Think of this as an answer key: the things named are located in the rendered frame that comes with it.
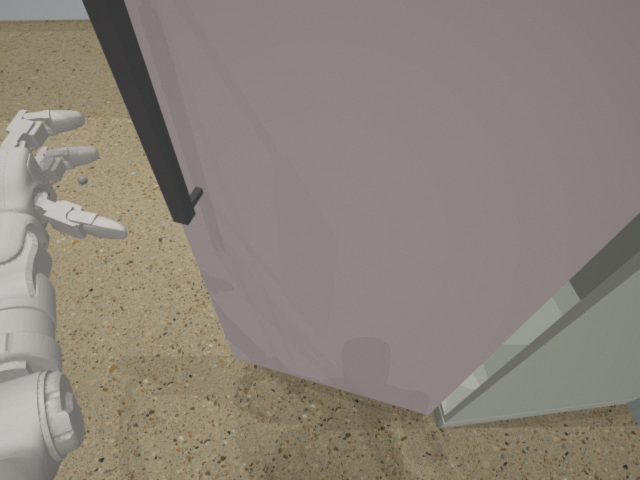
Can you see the left robot forearm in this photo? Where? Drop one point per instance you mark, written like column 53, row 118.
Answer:
column 27, row 299

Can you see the fridge door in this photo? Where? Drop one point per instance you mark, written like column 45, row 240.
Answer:
column 392, row 188

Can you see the robot left hand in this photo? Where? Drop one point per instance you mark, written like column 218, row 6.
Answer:
column 23, row 177

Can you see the handle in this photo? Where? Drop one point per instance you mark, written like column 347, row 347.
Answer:
column 114, row 30

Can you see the left robot upper arm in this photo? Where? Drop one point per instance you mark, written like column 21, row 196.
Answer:
column 40, row 423

